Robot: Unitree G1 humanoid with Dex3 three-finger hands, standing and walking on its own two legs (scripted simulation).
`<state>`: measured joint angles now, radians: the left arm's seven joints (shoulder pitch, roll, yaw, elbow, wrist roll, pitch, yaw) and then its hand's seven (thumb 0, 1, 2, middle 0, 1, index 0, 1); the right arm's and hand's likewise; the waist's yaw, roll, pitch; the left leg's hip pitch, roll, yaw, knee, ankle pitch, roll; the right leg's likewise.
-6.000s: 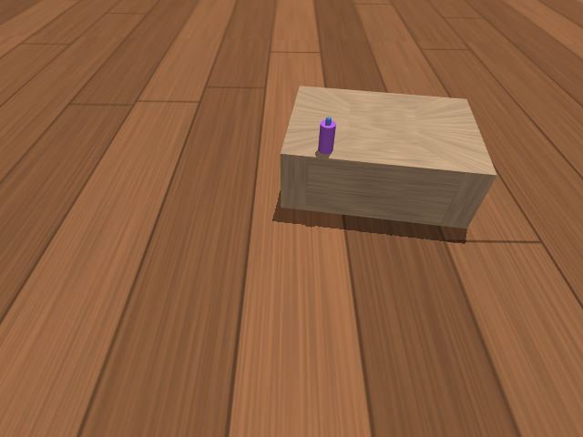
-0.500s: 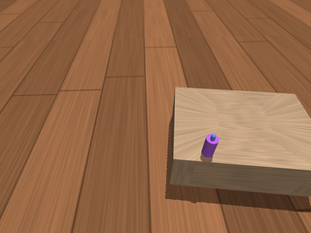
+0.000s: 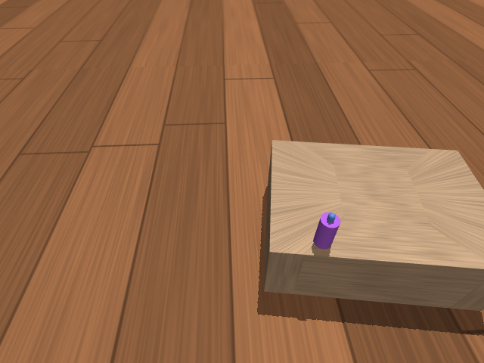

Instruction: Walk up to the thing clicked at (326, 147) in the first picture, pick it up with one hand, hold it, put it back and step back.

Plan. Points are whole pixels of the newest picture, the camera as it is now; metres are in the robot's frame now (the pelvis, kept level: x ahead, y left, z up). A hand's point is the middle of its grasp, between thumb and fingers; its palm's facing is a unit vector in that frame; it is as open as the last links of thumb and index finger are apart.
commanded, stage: stand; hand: right
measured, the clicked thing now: (327, 228) +0.65 -0.30 -0.37
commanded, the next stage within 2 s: walk up in 1.24 s
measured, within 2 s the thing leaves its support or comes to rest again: neither
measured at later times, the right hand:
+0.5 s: hand out of the picture +0.07 -0.25 -0.16, palm faces -0.03 +0.94 -0.33, open 7.4 cm
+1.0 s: hand out of the picture +0.07 -0.25 -0.16, palm faces -0.03 +0.94 -0.33, open 7.4 cm
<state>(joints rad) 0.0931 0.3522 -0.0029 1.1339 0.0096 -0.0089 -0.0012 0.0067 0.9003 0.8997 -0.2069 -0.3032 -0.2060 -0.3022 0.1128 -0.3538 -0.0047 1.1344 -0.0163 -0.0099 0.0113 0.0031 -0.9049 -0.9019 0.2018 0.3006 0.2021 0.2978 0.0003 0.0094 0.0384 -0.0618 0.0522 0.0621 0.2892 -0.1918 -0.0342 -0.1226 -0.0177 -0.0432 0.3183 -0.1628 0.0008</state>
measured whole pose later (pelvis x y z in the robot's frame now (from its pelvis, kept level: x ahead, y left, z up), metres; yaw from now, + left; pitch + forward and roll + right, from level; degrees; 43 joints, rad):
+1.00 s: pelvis +0.00 +0.00 +0.00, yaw +0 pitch -2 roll +0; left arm 0.10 0.35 0.00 1.13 0.01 -0.01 0.00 0.01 0.90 0.90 -0.21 -0.30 -0.21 -0.30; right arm 0.12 -0.35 -0.01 1.13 -0.02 -0.01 0.01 0.00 -0.90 -0.90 0.20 0.30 0.20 0.30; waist 0.00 0.01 0.04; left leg -0.06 0.05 0.06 0.29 -0.20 -0.04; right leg -0.12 -0.02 -0.04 0.32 -0.17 0.00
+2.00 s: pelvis +0.21 +0.04 -0.03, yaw -7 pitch -5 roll +0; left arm 0.18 0.38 0.06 0.85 0.01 -0.06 -0.04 0.01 0.90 0.90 -0.21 -0.30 -0.21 -0.30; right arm 0.35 -0.39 -0.05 0.86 -0.01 -0.01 0.04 0.01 -0.90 -0.90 0.20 0.30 0.20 0.30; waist -0.02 0.04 0.14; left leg -0.18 0.02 0.03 1.00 -0.52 0.04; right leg -0.34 0.00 -0.04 0.62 -0.20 -0.04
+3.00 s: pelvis +0.30 +0.04 -0.01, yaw -9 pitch -3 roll +0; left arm 0.05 0.36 0.02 1.06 0.00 0.02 -0.01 0.01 0.90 0.90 -0.21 -0.30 -0.21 -0.30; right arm 0.09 -0.36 0.00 1.08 0.00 -0.01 0.02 0.00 -0.90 -0.90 0.20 0.30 0.20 0.30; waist 0.00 0.01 0.08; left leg -0.27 0.05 0.00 0.47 -0.16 -0.03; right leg -0.12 -0.02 -0.02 0.48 -0.31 0.02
